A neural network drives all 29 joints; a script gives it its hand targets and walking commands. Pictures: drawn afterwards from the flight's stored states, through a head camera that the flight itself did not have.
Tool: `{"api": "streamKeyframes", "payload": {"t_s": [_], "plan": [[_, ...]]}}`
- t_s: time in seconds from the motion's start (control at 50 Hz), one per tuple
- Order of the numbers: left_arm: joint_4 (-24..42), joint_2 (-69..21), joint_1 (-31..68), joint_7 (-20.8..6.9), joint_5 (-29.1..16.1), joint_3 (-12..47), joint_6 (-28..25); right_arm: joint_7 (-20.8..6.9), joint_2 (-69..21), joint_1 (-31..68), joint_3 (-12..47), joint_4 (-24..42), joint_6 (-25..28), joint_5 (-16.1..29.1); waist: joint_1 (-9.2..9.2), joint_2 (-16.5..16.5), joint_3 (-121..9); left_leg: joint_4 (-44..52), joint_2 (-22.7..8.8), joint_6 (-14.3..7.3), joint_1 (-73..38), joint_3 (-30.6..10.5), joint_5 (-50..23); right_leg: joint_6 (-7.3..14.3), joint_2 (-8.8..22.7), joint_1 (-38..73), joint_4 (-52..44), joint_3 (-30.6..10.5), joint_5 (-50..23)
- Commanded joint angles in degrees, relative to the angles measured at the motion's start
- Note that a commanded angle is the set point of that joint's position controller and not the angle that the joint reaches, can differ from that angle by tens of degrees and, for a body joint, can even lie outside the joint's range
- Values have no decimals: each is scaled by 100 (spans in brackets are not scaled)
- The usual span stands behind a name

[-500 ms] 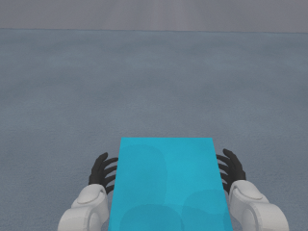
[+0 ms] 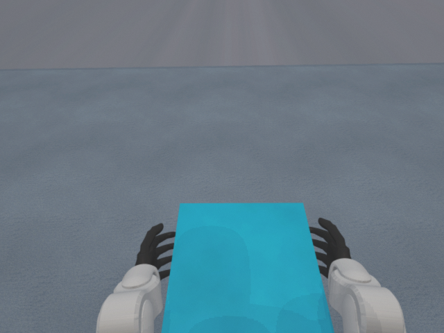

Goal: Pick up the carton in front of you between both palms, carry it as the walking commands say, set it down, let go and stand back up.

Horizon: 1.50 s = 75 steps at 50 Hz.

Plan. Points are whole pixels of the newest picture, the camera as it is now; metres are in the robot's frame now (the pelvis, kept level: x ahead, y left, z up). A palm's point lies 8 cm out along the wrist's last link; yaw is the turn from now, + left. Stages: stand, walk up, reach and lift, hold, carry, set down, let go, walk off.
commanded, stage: carry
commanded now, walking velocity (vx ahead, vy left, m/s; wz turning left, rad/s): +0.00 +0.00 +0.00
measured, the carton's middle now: (241, 289) +0.24 +0.00 -0.01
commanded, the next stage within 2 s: hold in 1.56 s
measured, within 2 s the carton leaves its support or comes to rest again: neither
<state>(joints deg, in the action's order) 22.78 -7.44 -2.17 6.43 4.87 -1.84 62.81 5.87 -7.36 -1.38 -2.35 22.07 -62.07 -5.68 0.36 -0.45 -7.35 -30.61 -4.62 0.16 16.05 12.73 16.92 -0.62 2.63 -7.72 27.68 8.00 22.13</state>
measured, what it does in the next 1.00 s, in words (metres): shifts its weight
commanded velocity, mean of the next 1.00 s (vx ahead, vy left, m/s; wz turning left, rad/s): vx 0.00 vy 0.00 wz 0.00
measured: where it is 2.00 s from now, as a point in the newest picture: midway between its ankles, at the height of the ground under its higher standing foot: outside the picture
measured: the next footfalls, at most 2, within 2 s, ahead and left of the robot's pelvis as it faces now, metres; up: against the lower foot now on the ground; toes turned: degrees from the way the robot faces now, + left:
none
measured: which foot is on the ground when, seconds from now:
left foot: down 0.00-1.00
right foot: down 0.00-1.00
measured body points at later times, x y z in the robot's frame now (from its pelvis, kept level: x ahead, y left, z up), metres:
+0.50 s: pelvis -0.03 +0.00 +0.00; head -0.03 +0.00 +0.45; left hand +0.27 +0.14 +0.02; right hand +0.27 -0.16 +0.02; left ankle -0.02 +0.11 -0.73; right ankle -0.10 -0.10 -0.73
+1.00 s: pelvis -0.05 +0.00 +0.00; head -0.06 +0.00 +0.45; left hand +0.24 +0.15 +0.03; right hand +0.25 -0.16 +0.03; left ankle -0.02 +0.11 -0.73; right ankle -0.10 -0.10 -0.73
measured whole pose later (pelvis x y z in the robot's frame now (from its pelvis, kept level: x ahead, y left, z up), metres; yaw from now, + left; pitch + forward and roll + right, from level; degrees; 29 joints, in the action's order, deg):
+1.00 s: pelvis -0.05 +0.00 +0.00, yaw +0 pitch +2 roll +0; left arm -6.4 -7.8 10.3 1.9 12.6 -7.9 42.7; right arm 2.0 -7.9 10.9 -9.0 -7.2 -41.8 -12.8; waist -0.2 -0.3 -4.0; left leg -28.8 -5.2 -0.6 17.7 12.4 12.3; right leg 0.9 1.9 -10.3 28.2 8.4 19.5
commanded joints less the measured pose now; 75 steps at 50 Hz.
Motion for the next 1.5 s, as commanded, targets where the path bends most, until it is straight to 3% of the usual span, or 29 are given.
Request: {"api": "streamKeyframes", "payload": {"t_s": [0.0, 0.18, 0.34, 0.44, 0.58, 0.82, 1.48], "plan": [[171, -3081, 1981, -601, -1019, 2873, -378, -549, -3104, 1748, 2820, 32, 296, 973, -17, -72, -1007, -101, -528, -36, -1000, -454, -3483, 16, 711, 120, -25, -352, -4448], [-897, -3337, 2508, -943, -710, 2586, -1307, -905, -3331, 2373, 2594, -933, 1251, 747, -36, -85, -1032, -40, -555, -66, -989, -479, -3049, 64, 717, 174, -68, -325, -3935], [-2231, -3323, 3039, -1203, -327, 2074, -2306, -1197, -3399, 2918, 2166, -2288, 2230, 475, -39, -14, -966, 103, -578, -86, -966, -524, -2706, 117, 667, 111, -181, -353, -3303], [-2544, -4016, 3591, -1415, -462, 2365, -2742, -1416, -4069, 3418, 2407, -2640, 2659, 565, -36, 4, -991, 185, -580, -83, -984, -547, -2435, 157, 643, 76, -245, -382, -2958], [-2262, -4907, 3633, -1625, -711, 2829, -2390, -1619, -4885, 3437, 2783, -2383, 2321, 760, -53, 8, -1145, 203, -599, -86, -978, -574, -2398, 160, 644, 13, -231, -418, -2763], [-2427, -5055, 3788, -1719, -642, 2625, -2271, -1731, -5061, 3602, 2628, -2565, 2191, 730, -50, 32, -985, 375, -591, -78, -781, -630, -1935, 200, 629, -218, -377, -475, -2132], [-2567, -5132, 3854, -1762, -626, 2565, -2260, -1764, -5118, 3643, 2537, -2681, 2175, 673, -39, 39, -1066, 444, -621, -64, -715, -664, -1734, 242, 622, -398, -398, -535, -1853]]}}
